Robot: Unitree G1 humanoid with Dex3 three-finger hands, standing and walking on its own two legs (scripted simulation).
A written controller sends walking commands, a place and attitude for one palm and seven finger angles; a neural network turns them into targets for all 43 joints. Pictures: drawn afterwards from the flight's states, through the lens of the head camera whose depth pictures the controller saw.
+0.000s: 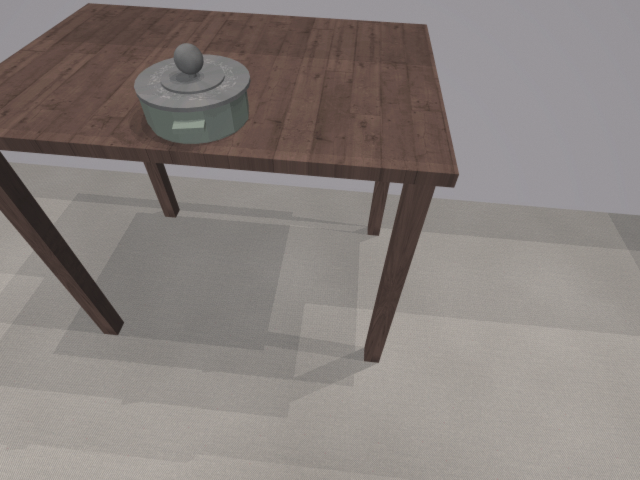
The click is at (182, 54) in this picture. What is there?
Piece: lid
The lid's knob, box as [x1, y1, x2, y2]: [174, 43, 203, 74]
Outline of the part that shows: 179,45 174,51 175,64 180,70 185,73 191,74 197,72 201,68 203,61 200,51 192,44 184,43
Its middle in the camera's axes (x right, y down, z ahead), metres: -0.24 -0.32 +0.68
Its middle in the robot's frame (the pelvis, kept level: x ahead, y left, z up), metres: +0.74 +0.28 +0.17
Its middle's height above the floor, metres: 0.94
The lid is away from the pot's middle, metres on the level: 0.00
